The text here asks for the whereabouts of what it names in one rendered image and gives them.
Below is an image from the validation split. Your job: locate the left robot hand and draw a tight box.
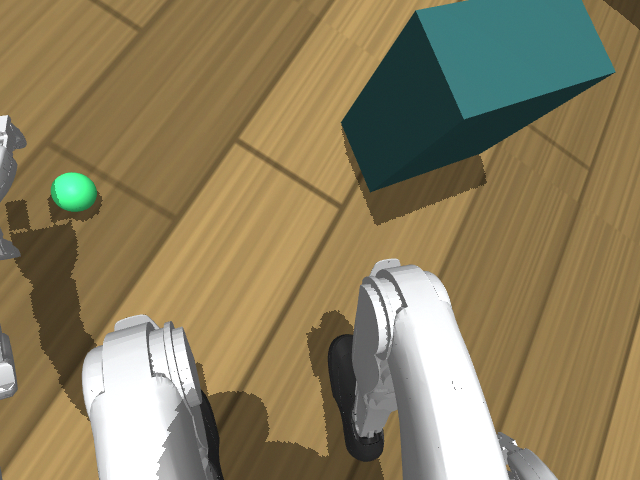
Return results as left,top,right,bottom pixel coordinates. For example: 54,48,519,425
0,115,27,260

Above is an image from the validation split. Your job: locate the right robot hand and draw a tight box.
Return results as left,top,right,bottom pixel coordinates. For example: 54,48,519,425
497,432,558,480

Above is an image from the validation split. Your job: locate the left robot arm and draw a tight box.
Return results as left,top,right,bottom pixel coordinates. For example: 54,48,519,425
0,325,18,480

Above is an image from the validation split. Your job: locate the left robot foot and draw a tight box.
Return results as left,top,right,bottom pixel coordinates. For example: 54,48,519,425
199,390,224,480

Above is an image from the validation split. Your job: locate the right robot foot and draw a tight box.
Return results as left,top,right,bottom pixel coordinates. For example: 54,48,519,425
328,334,384,462

